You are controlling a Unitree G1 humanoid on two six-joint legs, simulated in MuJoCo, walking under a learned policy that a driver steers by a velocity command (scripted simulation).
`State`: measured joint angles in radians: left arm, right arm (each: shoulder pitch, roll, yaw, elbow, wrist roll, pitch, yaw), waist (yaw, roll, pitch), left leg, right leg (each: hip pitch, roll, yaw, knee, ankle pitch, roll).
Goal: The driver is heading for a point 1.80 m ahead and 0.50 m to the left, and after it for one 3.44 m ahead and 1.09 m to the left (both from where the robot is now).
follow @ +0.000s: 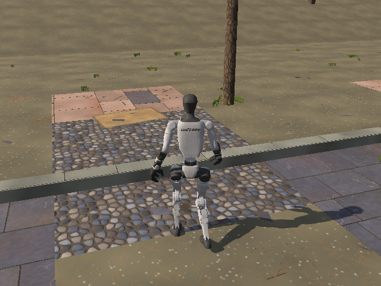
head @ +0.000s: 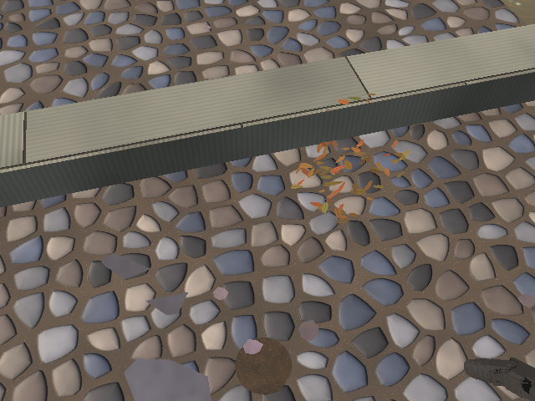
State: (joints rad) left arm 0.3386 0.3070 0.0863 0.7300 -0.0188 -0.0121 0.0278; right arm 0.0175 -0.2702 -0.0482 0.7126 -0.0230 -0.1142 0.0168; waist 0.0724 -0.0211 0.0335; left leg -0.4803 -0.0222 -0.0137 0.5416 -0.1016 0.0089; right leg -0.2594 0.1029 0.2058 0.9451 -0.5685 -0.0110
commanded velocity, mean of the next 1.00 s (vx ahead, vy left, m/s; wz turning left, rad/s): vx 0.06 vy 0.00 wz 0.18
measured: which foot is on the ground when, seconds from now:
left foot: down 0.00-0.92, up 0.94-1.00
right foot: up 0.00-0.30, down 0.32-0.58, up 0.60-0.90, down 0.92-1.00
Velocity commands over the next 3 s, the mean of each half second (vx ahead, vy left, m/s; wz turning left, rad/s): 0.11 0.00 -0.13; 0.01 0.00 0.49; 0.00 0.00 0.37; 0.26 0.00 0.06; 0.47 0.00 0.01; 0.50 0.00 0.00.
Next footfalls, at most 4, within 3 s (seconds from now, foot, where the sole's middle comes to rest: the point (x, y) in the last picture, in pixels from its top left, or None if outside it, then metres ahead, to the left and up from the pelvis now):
0.32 right None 0.15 -0.14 -0.76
0.92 right None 0.17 -0.14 -0.76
1.32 left None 0.06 0.10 -0.76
1.68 right None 0.14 -0.11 -0.76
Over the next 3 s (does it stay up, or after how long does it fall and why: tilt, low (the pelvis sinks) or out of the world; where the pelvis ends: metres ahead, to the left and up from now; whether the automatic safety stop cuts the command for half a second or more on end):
stays up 0.61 0.31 0.03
